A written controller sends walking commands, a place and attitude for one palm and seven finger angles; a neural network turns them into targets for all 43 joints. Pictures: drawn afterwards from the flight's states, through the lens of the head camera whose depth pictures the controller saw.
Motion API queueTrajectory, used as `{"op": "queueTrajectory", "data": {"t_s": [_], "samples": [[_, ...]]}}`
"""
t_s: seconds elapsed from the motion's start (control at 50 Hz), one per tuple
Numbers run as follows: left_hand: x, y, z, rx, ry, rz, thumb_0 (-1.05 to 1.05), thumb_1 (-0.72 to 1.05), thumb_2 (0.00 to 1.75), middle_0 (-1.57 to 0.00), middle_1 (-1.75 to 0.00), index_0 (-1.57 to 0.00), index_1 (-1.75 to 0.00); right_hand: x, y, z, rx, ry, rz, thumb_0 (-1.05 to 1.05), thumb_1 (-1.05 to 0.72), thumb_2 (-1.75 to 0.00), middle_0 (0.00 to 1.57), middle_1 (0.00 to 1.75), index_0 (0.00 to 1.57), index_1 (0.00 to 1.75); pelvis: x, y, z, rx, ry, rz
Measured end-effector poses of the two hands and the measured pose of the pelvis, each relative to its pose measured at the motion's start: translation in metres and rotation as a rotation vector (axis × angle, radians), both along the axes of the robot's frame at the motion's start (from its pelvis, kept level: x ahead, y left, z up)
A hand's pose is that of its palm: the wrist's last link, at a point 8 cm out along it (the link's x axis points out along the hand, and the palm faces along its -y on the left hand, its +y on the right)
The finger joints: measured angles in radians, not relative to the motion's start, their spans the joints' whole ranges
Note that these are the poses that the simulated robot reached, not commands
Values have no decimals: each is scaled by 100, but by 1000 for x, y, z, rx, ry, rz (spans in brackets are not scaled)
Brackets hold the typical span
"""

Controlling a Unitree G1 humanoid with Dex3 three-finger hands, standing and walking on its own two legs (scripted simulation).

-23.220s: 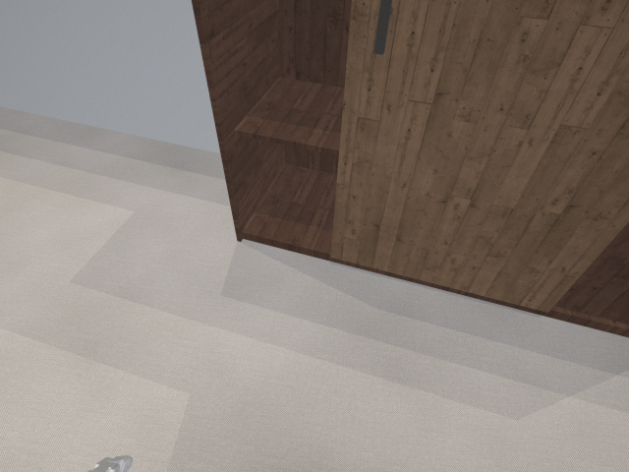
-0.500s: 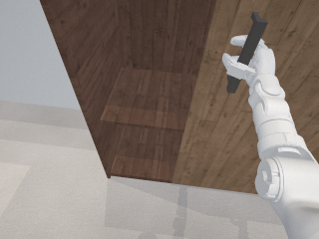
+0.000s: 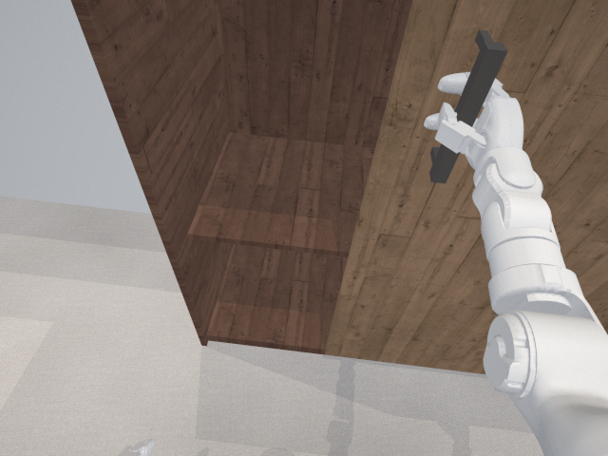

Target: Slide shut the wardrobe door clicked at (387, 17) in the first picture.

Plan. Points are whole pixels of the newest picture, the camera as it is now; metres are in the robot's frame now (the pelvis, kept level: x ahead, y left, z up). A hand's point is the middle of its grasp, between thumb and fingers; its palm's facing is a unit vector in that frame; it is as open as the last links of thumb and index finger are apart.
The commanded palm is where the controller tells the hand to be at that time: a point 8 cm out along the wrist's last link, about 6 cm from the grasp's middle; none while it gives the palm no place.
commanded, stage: grip the handle and tug to test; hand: right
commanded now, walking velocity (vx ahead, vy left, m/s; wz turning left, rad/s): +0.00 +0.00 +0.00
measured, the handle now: (459, 112) +0.52 -0.12 +0.22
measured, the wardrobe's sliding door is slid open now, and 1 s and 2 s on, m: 0.40 0.39 0.30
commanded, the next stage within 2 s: tug the door sideways, standing still in 0.32 s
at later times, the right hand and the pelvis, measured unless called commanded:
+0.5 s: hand (446, 130) +0.47 -0.10 +0.22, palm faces -0.03 +1.00 +0.00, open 5.6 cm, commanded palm +0.45 -0.15 +0.22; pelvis +0.03 +0.00 +0.00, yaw +0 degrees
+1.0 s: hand (436, 129) +0.47 -0.09 +0.22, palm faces +0.04 +1.00 -0.05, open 5.6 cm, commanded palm +0.45 -0.09 +0.22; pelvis +0.01 +0.00 +0.00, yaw -3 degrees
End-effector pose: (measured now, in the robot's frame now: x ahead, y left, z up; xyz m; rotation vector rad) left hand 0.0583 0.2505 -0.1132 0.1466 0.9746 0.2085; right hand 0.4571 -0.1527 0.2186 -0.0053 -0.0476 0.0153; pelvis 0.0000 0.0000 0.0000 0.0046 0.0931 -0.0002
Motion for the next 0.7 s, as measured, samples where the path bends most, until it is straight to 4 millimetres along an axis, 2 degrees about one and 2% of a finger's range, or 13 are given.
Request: {"op": "queueTrajectory", "data": {"t_s": [0.14, 0.24, 0.48, 0.6, 0.7], "samples": [[9, -3, 1, -14, -13, 9, 1, 90, 90, -20, -30, -20, -30, -1, 0, 0, 4, -10, 4, 1, -78, -81, 45, 140, 39, 140, 7, -1, 1, 1, -5, 10], [22, -5, 2, -24, -29, 9, 1, 90, 90, -20, -30, -20, -30, -3, 0, -1, 8, -19, 6, 1, -79, -80, 42, 140, 36, 140, 14, -2, 2, 2, -9, 16], [81, -12, 11, -35, -94, -33, 1, 90, 90, -20, -30, -20, -30, -7, -1, -1, 7, -15, 14, 1, -78, -80, 37, 140, 32, 140, 34, -2, 3, 3, -15, 11], [104, -15, 10, -12, -83, -97, 0, 90, 90, -20, -30, -20, -30, -4, -1, 1, -12, 29, 0, 1, -76, -83, 41, 140, 37, 140, 32, -1, 1, 7, -11, -29], [105, -20, 8, -21, -80, -128, 0, 90, 90, -20, -30, -20, -30, -6, 1, 2, -22, 48, -39, 1, -75, -85, 42, 140, 38, 140, 27, -1, 2, 2, -8, -45]]}}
